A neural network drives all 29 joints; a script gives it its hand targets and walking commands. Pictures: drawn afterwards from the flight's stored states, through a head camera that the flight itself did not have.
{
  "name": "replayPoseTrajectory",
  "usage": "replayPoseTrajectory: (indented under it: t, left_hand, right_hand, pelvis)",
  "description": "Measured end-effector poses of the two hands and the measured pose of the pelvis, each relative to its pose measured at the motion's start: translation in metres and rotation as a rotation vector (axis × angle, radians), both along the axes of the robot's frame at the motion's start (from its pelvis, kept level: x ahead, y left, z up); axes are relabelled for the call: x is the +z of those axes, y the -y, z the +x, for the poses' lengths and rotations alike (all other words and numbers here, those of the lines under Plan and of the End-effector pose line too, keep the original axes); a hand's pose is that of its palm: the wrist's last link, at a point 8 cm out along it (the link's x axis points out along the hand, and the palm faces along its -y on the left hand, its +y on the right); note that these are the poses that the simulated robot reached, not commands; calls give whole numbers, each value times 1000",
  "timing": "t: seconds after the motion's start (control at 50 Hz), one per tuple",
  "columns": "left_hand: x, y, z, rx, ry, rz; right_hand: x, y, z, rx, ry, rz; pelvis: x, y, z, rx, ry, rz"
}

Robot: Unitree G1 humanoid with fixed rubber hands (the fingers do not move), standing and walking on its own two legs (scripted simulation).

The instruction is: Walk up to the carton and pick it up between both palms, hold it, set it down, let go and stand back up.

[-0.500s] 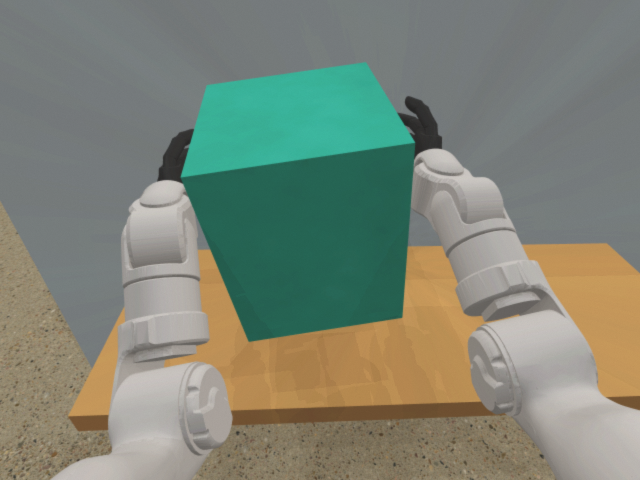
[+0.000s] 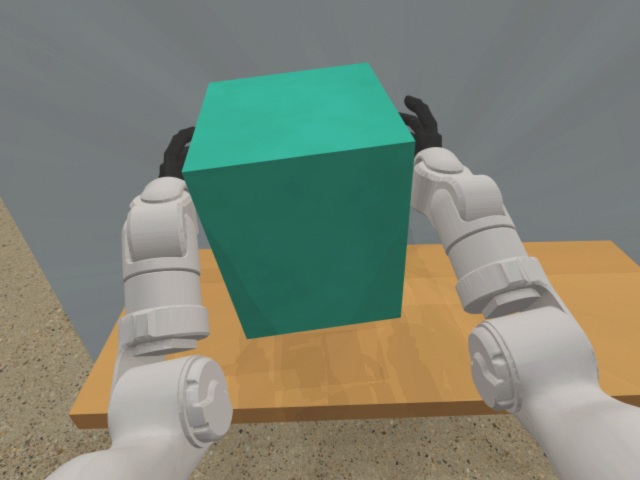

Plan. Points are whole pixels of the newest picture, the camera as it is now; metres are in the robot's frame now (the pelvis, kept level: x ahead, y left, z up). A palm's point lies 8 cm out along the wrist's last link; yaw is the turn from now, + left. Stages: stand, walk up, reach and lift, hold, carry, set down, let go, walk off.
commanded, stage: hold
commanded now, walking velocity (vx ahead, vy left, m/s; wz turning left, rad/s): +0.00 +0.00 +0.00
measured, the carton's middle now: (306, 202) +0.39 -0.01 +0.23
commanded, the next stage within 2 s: set down in 1.62 s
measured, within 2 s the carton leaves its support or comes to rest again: neither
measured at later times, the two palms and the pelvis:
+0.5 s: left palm (175, 192) +0.37 +0.15 +0.26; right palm (422, 159) +0.37 -0.14 +0.29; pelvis +0.00 +0.01 +0.00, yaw +0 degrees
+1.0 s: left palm (176, 194) +0.38 +0.15 +0.25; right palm (420, 161) +0.37 -0.14 +0.28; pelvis +0.00 +0.00 +0.00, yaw +0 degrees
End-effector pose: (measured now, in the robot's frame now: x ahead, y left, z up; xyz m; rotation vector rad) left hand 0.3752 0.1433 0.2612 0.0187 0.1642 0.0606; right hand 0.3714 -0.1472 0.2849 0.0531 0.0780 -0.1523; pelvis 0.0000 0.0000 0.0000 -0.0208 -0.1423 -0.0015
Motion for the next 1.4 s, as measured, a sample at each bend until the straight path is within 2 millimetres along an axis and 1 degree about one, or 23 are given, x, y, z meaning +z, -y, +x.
replayPoseTrajectory:
  t: [0.12,0.26,0.42,0.74,0.96,1.12,1.4]
  left_hand:
    - [-2,-4,0,-4,-8,-13]
    - [0,-4,-1,-10,4,2]
    - [-2,-3,1,-12,-7,7]
    - [1,-2,1,-5,3,6]
    - [-7,-2,2,-7,-17,-3]
    - [0,-4,-1,1,12,8]
    - [-2,-3,3,-12,-12,-2]
  right_hand:
    - [1,-4,-1,-6,-7,2]
    - [5,-5,-2,-8,5,16]
    - [1,-4,-1,-10,-6,9]
    - [4,-2,0,-5,4,8]
    - [-3,-3,1,-7,-15,6]
    - [5,-5,1,3,13,14]
    - [1,-4,0,-12,-10,7]
  pelvis:
    - [0,1,-3,5,0,2]
    - [0,-3,-4,3,-10,2]
    - [0,-5,-3,-4,-6,2]
    - [0,-4,-1,-2,-4,1]
    - [0,-3,-2,-2,-9,2]
    - [0,-4,-1,0,-10,0]
    - [0,-5,-2,-3,-6,2]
